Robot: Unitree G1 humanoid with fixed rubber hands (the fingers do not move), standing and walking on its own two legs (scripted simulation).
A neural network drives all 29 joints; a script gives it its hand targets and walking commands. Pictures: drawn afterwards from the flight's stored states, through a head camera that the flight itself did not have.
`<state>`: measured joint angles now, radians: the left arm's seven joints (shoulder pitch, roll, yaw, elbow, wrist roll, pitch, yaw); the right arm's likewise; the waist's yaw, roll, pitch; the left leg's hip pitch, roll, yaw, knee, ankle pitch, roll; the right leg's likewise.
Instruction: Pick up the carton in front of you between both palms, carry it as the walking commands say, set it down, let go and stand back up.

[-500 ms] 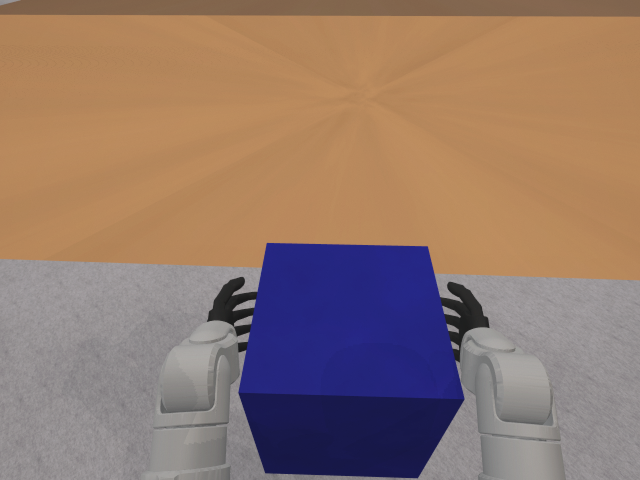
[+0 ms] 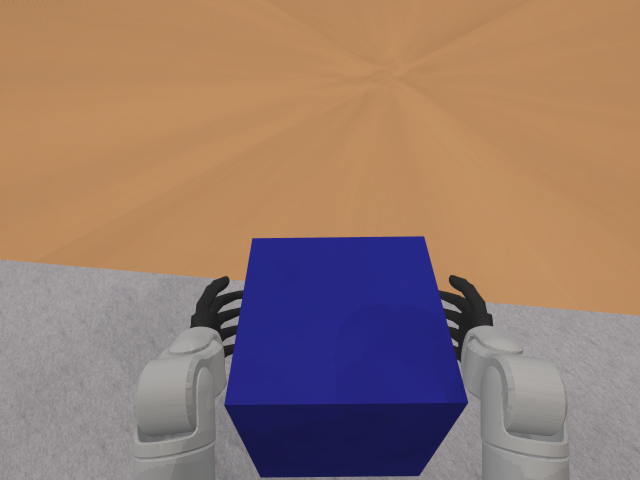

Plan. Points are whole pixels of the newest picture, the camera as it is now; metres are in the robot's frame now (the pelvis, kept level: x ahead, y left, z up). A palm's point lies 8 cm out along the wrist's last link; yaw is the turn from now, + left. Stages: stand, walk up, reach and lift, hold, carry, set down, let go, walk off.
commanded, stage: carry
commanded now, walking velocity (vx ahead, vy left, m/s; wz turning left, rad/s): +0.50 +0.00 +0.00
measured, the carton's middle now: (339, 361) +0.28 +0.01 +0.02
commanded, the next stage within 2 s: none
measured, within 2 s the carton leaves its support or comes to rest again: neither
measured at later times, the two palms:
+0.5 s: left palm (254, 174) +0.61 +0.17 +0.06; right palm (421, 184) +0.58 -0.13 +0.07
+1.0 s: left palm (294, 51) +0.99 +0.12 +0.14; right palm (421, 53) +1.00 -0.17 +0.13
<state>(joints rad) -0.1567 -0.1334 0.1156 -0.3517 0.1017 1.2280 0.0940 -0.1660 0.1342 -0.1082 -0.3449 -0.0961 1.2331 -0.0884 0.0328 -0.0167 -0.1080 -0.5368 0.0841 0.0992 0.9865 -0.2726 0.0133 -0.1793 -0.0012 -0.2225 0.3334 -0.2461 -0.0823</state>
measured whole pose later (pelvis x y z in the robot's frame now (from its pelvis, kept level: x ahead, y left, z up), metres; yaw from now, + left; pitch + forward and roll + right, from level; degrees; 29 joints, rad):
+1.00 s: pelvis +0.67 -0.02 +0.00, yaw -1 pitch +4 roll +1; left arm -0.46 -0.11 0.20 -0.38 0.08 1.31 0.12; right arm -0.48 0.10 -0.18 -0.37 -0.09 1.33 -0.10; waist 0.04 0.02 0.00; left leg -0.61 0.09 0.05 1.06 -0.27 0.03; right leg -0.26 -0.03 -0.23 0.39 -0.22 -0.08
